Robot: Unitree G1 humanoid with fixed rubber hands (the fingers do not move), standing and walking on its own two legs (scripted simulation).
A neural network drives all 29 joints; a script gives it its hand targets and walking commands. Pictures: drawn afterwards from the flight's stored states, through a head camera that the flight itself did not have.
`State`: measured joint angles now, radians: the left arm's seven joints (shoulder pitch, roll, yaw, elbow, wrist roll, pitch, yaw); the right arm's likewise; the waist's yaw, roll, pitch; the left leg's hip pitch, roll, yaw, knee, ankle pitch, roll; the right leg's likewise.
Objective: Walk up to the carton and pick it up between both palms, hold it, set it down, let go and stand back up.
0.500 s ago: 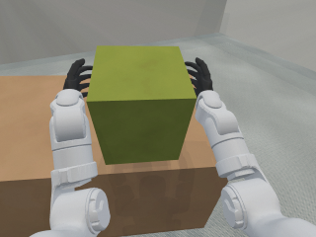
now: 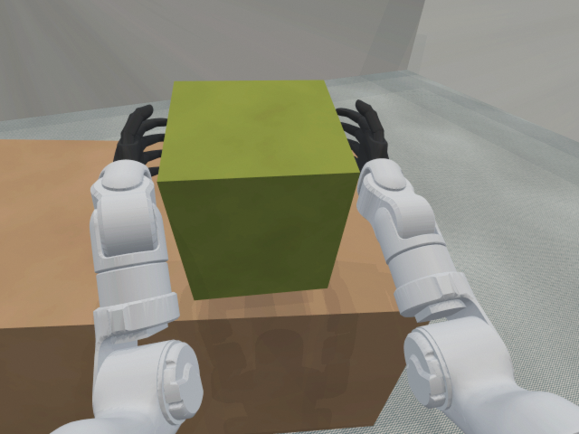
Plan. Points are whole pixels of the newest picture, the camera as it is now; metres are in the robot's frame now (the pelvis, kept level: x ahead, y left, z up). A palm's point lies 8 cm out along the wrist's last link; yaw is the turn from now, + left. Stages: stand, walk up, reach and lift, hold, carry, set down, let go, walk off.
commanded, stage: hold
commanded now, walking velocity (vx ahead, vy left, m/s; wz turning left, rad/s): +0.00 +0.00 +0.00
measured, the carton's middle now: (257, 193) +0.40 +0.02 +0.17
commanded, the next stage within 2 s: none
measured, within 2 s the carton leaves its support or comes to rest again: neither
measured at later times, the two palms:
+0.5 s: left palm (137, 170) +0.36 +0.17 +0.24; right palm (372, 167) +0.36 -0.13 +0.24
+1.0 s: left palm (153, 172) +0.37 +0.15 +0.23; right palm (383, 176) +0.35 -0.15 +0.22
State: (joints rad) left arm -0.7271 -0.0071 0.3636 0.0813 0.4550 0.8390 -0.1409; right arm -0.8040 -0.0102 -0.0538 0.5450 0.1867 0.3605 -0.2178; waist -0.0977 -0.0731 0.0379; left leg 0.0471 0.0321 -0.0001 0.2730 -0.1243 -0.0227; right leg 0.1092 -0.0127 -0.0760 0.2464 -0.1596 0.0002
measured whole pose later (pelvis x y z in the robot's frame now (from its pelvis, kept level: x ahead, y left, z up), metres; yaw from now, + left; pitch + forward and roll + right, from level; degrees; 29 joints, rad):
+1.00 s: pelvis +0.00 +0.01 +0.00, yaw -1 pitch -10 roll +0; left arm -0.69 -0.02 0.34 0.06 0.43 0.81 -0.12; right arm -0.74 -0.03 -0.02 0.47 0.21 0.35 -0.23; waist -0.12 -0.05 0.05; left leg 0.03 0.03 0.02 0.27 -0.12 -0.02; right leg 0.09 -0.02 -0.06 0.24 -0.15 0.01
